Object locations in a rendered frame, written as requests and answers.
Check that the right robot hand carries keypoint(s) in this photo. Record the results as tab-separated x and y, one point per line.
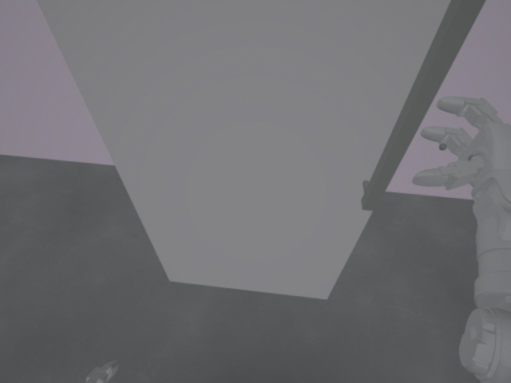
491	146

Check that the robot right forearm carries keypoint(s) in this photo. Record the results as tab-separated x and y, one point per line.
492	208

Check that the robot right upper arm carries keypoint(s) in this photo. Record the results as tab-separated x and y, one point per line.
485	347

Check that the fridge door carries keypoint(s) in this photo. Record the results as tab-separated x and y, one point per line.
243	130

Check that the handle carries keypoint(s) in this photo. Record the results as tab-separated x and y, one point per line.
452	32

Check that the left robot hand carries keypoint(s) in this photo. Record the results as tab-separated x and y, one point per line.
103	374

